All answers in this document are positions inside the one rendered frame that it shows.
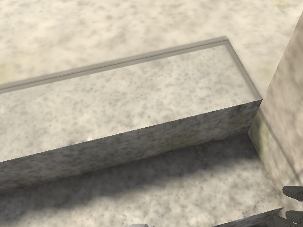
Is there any robot right hand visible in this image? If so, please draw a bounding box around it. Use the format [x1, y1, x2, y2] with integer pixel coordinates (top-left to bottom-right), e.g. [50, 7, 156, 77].
[273, 186, 303, 227]

